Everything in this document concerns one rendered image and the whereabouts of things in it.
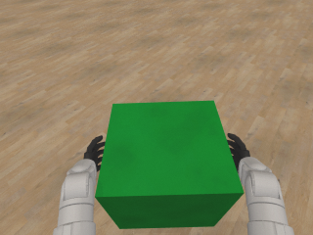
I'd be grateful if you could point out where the right robot forearm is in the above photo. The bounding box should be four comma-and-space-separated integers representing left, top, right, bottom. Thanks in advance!
238, 157, 294, 235

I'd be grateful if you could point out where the robot left hand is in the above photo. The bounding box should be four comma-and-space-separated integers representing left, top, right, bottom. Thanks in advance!
83, 135, 106, 171

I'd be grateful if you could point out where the left robot forearm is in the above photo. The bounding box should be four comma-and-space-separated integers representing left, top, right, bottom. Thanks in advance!
53, 159, 97, 235

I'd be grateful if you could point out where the robot right hand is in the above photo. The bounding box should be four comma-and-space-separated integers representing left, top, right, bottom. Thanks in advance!
227, 133, 250, 173

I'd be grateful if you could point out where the carton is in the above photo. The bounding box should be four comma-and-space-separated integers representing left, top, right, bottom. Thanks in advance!
95, 100, 244, 229

